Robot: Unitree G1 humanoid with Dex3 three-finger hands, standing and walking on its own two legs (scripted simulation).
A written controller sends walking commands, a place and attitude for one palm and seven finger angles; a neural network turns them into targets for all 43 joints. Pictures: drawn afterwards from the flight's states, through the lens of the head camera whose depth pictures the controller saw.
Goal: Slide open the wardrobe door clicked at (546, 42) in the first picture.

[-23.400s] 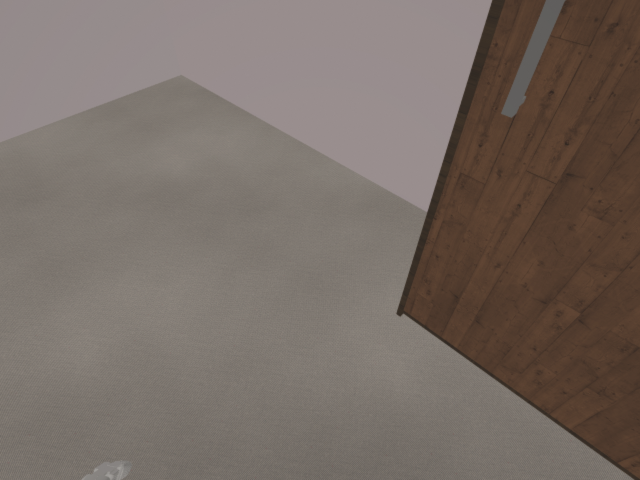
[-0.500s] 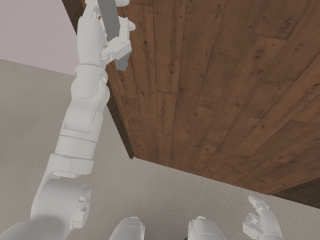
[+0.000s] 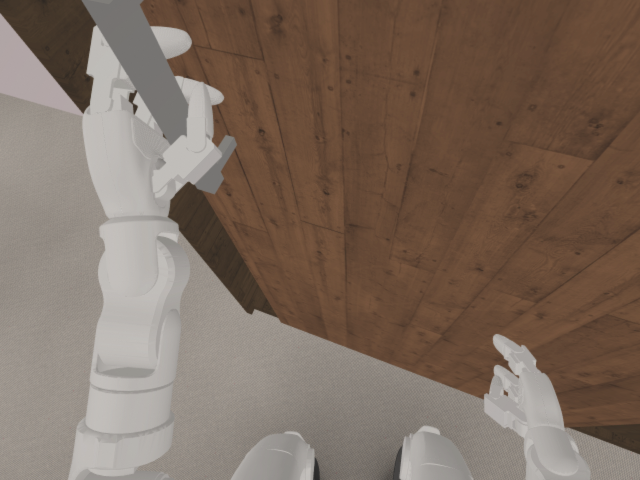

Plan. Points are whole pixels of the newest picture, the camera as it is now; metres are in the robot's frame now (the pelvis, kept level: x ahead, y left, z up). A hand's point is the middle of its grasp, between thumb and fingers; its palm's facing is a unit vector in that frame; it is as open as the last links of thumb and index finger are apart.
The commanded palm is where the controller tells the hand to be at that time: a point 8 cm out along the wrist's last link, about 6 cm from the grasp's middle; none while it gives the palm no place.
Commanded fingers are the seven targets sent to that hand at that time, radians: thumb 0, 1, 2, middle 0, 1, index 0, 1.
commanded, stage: step sideways, sliding the door along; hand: left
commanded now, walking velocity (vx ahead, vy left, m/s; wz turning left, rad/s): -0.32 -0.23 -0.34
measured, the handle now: (185, 96) +0.40 +0.16 +0.23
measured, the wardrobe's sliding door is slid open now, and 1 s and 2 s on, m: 0.11 0.40 0.55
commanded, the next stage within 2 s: stop walking and hold the door there in 1.88 s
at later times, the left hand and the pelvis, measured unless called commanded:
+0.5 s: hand (396, 195) +0.32 -0.02 +0.22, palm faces +0.07 -1.00 -0.03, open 6.3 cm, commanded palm +0.28 -0.03 +0.21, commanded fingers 0.00 0.90 0.90 -0.45 -1.40 -0.45 -1.40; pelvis +0.01 -0.10 +0.00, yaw -8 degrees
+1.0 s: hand (602, 260) +0.28 -0.14 +0.22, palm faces -0.04 -1.00 -0.07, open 6.4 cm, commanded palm +0.25 -0.14 +0.21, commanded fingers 0.00 0.90 0.90 -0.45 -1.40 -0.45 -1.40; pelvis -0.10 -0.21 +0.00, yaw -16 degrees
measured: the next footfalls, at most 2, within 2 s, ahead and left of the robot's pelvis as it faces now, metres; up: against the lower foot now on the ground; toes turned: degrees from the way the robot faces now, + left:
right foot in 0.36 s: +0.12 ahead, -0.19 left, +0.00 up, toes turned -13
left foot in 0.64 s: +0.02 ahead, +0.04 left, +0.00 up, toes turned -3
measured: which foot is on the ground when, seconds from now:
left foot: down 0.00-0.40, up 0.42-0.62, down 0.64-0.98, up 1.00-1.00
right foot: up 0.00-0.34, down 0.36-0.64, up 0.66-0.96, down 0.98-1.00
